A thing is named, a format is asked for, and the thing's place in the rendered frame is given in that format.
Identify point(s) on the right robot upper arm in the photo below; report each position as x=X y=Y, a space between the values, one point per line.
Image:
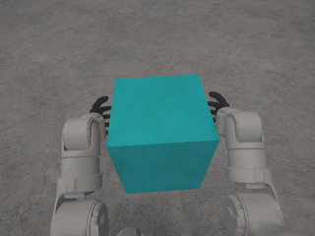
x=255 y=213

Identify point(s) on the right robot forearm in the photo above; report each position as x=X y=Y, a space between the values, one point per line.
x=246 y=157

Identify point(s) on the robot left hand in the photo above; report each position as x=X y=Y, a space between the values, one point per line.
x=97 y=109

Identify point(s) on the carton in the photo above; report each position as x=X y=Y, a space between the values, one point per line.
x=161 y=134

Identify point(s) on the left robot upper arm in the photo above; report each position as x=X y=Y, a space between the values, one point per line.
x=81 y=218

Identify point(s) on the robot right hand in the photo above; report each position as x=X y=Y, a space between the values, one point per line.
x=217 y=105

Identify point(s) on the left robot forearm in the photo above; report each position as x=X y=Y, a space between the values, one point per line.
x=80 y=151

